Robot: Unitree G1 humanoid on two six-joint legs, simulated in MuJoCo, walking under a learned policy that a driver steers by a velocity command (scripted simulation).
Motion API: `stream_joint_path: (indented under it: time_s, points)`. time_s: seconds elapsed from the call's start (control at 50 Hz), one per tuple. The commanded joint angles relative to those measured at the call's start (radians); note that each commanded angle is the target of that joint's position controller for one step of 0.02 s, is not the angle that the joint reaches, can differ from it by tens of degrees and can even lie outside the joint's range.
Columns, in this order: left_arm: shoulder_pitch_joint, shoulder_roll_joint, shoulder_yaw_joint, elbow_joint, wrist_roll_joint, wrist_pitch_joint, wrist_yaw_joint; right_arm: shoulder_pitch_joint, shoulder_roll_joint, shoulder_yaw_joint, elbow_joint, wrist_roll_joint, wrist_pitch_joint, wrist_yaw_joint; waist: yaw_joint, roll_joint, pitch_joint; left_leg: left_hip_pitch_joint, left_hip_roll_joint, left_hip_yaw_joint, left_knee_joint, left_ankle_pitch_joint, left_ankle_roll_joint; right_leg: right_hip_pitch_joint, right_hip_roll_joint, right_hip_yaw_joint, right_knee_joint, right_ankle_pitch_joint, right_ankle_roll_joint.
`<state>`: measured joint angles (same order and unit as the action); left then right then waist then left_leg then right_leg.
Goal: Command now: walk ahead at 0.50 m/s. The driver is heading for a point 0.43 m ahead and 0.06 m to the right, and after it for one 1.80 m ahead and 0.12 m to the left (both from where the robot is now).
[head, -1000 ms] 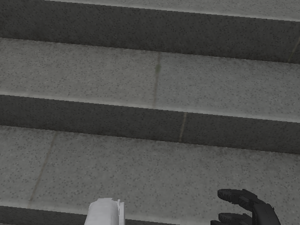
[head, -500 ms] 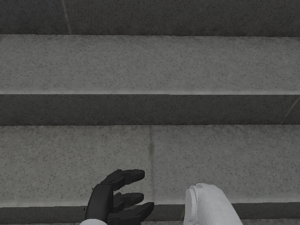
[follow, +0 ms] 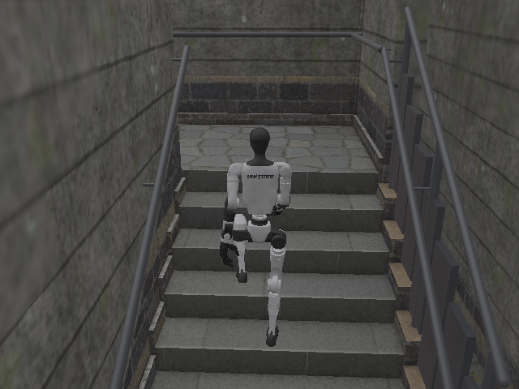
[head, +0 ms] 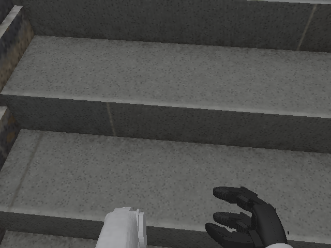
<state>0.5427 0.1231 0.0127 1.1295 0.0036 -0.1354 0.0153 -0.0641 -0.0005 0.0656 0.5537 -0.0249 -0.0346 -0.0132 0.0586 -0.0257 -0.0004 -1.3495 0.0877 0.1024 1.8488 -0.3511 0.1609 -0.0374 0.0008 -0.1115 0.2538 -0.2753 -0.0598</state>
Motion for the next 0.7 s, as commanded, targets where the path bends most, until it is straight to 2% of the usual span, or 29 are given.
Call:
stream_joint_path:
  time_s: [0.02,0.04,0.06,0.08,0.1,0.12,0.14,0.16,0.18,0.22,0.24,0.26,0.32,0.34,0.36,0.38,0.42,0.46,0.48,0.52,0.54,0.56,0.58,0.6,0.62,0.64,0.66,0.68,0.7]
  points:
    - [0.013,0.097,0.009,-0.072,-0.028,0.012,0.036,-0.079,-0.038,-0.007,-0.074,0.025,-0.006,0.03,-0.042,-0.035,-0.029,0.522,-0.025,0.139,-0.52,-0.076,0.023,-0.133,-0.164,0.063,-0.228,0.915,-0.157]
    - [0.047,0.168,0.022,-0.106,-0.033,0.009,0.037,0.025,-0.047,-0.015,-0.034,0.04,-0.011,0.019,-0.082,-0.089,-0.198,0.803,-0.137,0.183,-0.518,-0.075,0.022,-0.124,-0.203,0.051,-0.067,1.555,-0.17]
    - [0.053,0.248,0.044,-0.119,-0.025,-0.002,0.026,0.197,-0.099,-0.044,0.015,0.053,-0.003,0.005,-0.162,-0.172,-0.313,0.919,-0.172,0.145,-0.611,-0.08,0.027,-0.003,-0.235,0.067,0.121,1.763,-0.155]
    - [-0.01,0.296,0.064,-0.144,-0.033,-0.019,0.003,0.333,-0.178,-0.07,0.045,0.027,0.001,0.001,-0.242,-0.194,-0.396,1.03,-0.172,0.077,-0.785,-0.068,0.039,0.066,-0.247,0.054,0.332,1.736,-0.125]
    - [-0.008,0.26,0.064,-0.18,-0.036,-0.042,-0.025,0.443,-0.267,-0.107,0.101,-0.011,-0.004,-0.006,-0.257,-0.091,-0.462,1.241,-0.027,-0.237,-0.879,-0.231,0.102,-0.17,-0.183,0.09,0.627,1.44,-0.093]
    - [-0.066,0.167,0.063,-0.222,-0.032,-0.055,-0.072,0.54,-0.369,-0.144,0.148,-0.034,0.015,-0.021,-0.286,0.218,-0.474,1.327,0.209,-0.86,-1.325,-0.467,0.258,-0.46,0.053,0.136,1.099,0.527,-0.063]
    - [-0.15,0.117,0.071,-0.282,0.029,-0.051,-0.08,0.432,-0.372,-0.167,0.19,-0.011,0.026,-0.021,-0.218,0.17,-0.396,1.249,0.222,-1.079,-1.545,-0.619,0.21,-0.651,0.092,0.29,1.517,0.228,-0.054]
    - [-0.203,0.032,0.062,-0.354,0.037,-0.038,-0.068,0.32,-0.338,-0.163,0.22,0.018,0.016,-0.011,-0.124,0.089,-0.253,1.124,0.235,-0.972,-1.524,-0.597,0.158,-0.756,0.052,0.295,1.664,0.269,-0.046]
    - [-0.24,0.003,0.045,-0.39,0.055,-0.049,-0.054,0.35,-0.246,-0.141,0.312,0.034,-0.012,-0.007,-0.096,0.01,-0.116,1.026,0.2,-0.82,-1.484,-0.464,0.135,-0.841,0.062,0.245,1.752,0.314,-0.065]
    - [-0.243,-0.081,0.015,-0.42,0.037,-0.013,-0.023,0.393,-0.113,-0.114,0.421,-0.01,-0.045,0.003,-0.027,-0.063,-0.024,0.964,0.183,-0.538,-1.412,-0.07,0.072,-0.989,0.073,0.28,1.955,0.25,-0.1]
    - [-0.234,-0.111,0.003,-0.426,0.026,0.007,-0.017,0.413,-0.085,-0.106,0.456,-0.014,-0.064,0.01,-0.008,-0.048,0.01,0.954,0.175,-0.445,-1.429,-0.01,0.042,-1.05,0.081,0.302,1.987,0.199,-0.111]
    - [-0.221,-0.142,-0.01,-0.424,0.026,0.024,-0.01,0.445,-0.096,-0.11,0.481,-0.008,-0.076,0.019,0.011,-0.027,0.035,0.979,0.152,-0.346,-1.43,0.068,0.007,-1.122,0.072,0.316,1.981,0.174,-0.122]
    - [-0.279,-0.085,0.0,-0.431,0.0,0.072,0.004,0.396,-0.094,-0.085,0.473,0.002,-0.106,0.015,0.029,-0.002,0.124,0.853,0.127,-0.134,-1.522,0.08,-0.068,-1.15,0.078,0.292,1.774,0.195,-0.096]
    - [-0.34,-0.093,-0.004,-0.441,-0.009,0.082,0.019,0.458,-0.121,-0.081,0.497,-0.002,-0.12,0.013,-0.004,0.047,0.12,0.863,0.148,-0.133,-1.569,0.13,-0.039,-1.199,0.111,0.221,1.91,0.179,-0.085]
    - [-0.471,-0.115,-0.017,-0.539,-0.008,0.099,0.025,0.477,-0.208,-0.094,0.483,0.005,-0.128,0.014,-0.015,0.093,0.149,0.907,0.158,-0.108,-1.643,0.173,-0.033,-1.294,0.102,0.174,1.977,0.029,-0.088]
    - [-0.524,-0.125,-0.022,-0.564,0.001,0.102,0.036,0.509,-0.236,-0.101,0.496,0.003,-0.14,0.014,-0.024,0.126,0.151,0.981,0.171,-0.115,-1.667,0.144,-0.016,-1.392,0.091,0.174,2.057,-0.052,-0.097]
    - [-0.615,-0.104,-0.035,-0.637,0.008,0.105,0.04,0.547,-0.242,-0.102,0.501,0.01,-0.134,0.017,-0.001,0.053,0.163,1.009,0.121,-0.036,-1.709,0.002,-0.077,-1.388,0.026,0.146,1.811,-0.059,-0.103]
    - [-0.689,-0.073,-0.032,-0.658,0.012,0.11,0.028,0.65,-0.235,-0.104,0.515,0.007,-0.127,-0.008,-0.059,0.043,0.097,1.123,0.096,-0.013,-1.733,0.099,-0.071,-1.341,0.005,0.05,1.634,-0.036,-0.097]
    - [-0.686,-0.065,-0.039,-0.655,0.007,0.119,0.002,0.701,-0.286,-0.12,0.51,0.014,-0.122,-0.024,-0.085,0.08,0.025,1.197,0.133,0.005,-1.852,0.247,-0.028,-1.223,-0.035,-0.057,1.483,-0.047,-0.108]
    - [-0.707,-0.075,-0.027,-0.638,0.009,0.128,-0.031,0.706,-0.269,-0.117,0.476,0.021,-0.097,-0.05,-0.116,0.09,-0.005,1.363,0.137,0.061,-1.867,0.575,0.01,-1.1,-0.065,-0.12,1.289,-0.136,-0.135]
    - [-0.639,-0.095,-0.034,-0.604,0.005,0.139,-0.024,0.703,-0.271,-0.116,0.47,0.039,-0.093,-0.06,-0.071,0.113,-0.06,1.389,0.14,0.142,-1.764,1.098,-0.003,-0.946,-0.018,-0.194,1.237,-0.14,-0.16]
    - [-0.622,-0.072,-0.032,-0.592,-0.022,0.14,-0.018,0.699,-0.321,-0.122,0.443,0.061,-0.092,-0.068,-0.038,0.092,-0.111,1.371,0.171,0.133,-1.653,1.612,-0.016,-0.764,0.046,-0.245,1.084,-0.159,-0.166]
    - [-0.51,-0.048,-0.025,-0.57,-0.024,0.146,-0.01,0.687,-0.377,-0.134,0.416,0.057,-0.09,-0.067,0.01,0.216,-0.225,1.431,0.208,0.115,-1.492,1.918,-0.016,-0.6,0.106,-0.23,1.016,-0.187,-0.165]
    - [-0.385,0.018,-0.006,-0.537,-0.006,0.151,-0.011,0.663,-0.413,-0.143,0.393,0.067,-0.095,-0.047,0.045,0.295,-0.326,1.501,0.226,0.106,-1.295,2.019,-0.003,-0.475,0.15,-0.192,0.907,-0.271,-0.179]
    - [-0.295,0.091,0.02,-0.525,0.012,0.148,-0.019,0.614,-0.437,-0.15,0.347,0.065,-0.107,-0.02,0.102,0.327,-0.394,1.434,0.21,0.102,-1.058,1.862,-0.009,-0.297,0.142,-0.037,0.771,-0.261,-0.205]
    - [-0.269,0.19,0.053,-0.501,0.021,0.147,-0.009,0.548,-0.389,-0.144,0.236,0.054,-0.128,0.011,0.094,0.12,-0.412,1.005,0.078,0.062,-0.696,1.416,-0.063,-0.075,-0.022,0.456,0.577,-0.499,-0.306]
    - [-0.309,0.275,0.102,-0.521,0.004,0.169,-0.003,0.392,-0.37,-0.164,0.169,0.018,-0.142,0.052,0.118,-0.124,-0.42,0.758,-0.19,-0.028,-0.155,0.252,-0.128,-0.094,-0.182,1.056,0.078,-0.665,-0.386]
    - [-0.403,0.261,0.101,-0.498,0.013,0.158,0.0,0.45,-0.261,-0.155,0.149,-0.012,-0.142,0.063,0.018,-0.048,-0.418,0.609,-0.118,-0.261,0.182,0.3,-0.113,-0.074,-0.232,1.068,0.007,-0.611,-0.316]
    - [-0.38,0.214,0.09,-0.439,0.015,0.125,-0.006,0.402,-0.227,-0.141,0.098,-0.018,-0.132,0.045,-0.016,0.058,-0.304,0.543,-0.103,-0.239,0.254,0.327,-0.099,-0.186,-0.242,0.96,0.03,-0.541,-0.26]
